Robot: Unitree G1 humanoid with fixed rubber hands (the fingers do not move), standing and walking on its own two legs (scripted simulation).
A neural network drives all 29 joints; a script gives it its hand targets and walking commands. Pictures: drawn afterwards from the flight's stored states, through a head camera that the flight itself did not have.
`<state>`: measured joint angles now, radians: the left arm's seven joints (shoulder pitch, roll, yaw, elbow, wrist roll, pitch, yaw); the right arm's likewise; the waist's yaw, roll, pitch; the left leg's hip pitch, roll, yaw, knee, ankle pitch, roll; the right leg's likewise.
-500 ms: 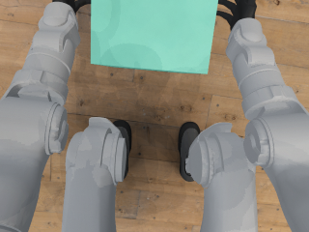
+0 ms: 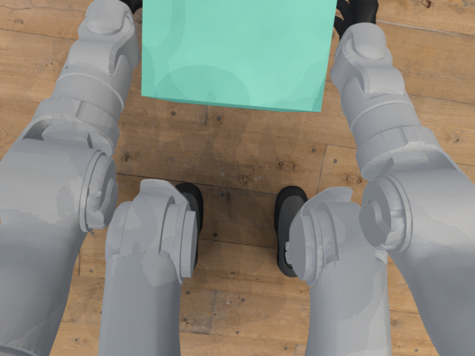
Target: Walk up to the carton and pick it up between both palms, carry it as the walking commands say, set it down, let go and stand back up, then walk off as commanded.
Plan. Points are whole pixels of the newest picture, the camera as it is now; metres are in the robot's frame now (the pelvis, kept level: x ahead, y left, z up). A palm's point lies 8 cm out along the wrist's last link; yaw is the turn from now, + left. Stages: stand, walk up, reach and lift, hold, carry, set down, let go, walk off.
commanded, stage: reach and lift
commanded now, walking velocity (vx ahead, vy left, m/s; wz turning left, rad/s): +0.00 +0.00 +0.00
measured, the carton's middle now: (235, 38) +0.52 +0.03 -0.25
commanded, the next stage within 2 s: none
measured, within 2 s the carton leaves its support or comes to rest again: leaves its support in 0.46 s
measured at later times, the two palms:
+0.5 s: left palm (123, 6) +0.53 +0.18 -0.18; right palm (365, 20) +0.53 -0.12 -0.16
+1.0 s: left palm out of the picture +0.54 +0.18 -0.10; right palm (386, 6) +0.53 -0.12 -0.10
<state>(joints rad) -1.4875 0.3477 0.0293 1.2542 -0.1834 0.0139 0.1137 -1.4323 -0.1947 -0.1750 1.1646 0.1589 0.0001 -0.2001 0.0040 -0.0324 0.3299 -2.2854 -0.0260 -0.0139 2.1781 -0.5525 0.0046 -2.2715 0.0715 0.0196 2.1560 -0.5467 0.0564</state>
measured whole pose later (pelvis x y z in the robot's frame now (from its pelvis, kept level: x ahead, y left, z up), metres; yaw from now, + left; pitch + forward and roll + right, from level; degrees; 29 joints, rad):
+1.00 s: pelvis +0.01 +0.00 +0.02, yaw +1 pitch +42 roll -3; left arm -1.31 0.23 0.24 0.92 0.05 0.27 0.06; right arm -1.20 -0.04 -0.45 0.74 -0.05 0.25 -0.16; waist 0.00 -0.03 0.10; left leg -2.29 -0.10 -0.06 2.10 -0.54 -0.03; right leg -2.26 0.11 0.04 2.08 -0.56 0.08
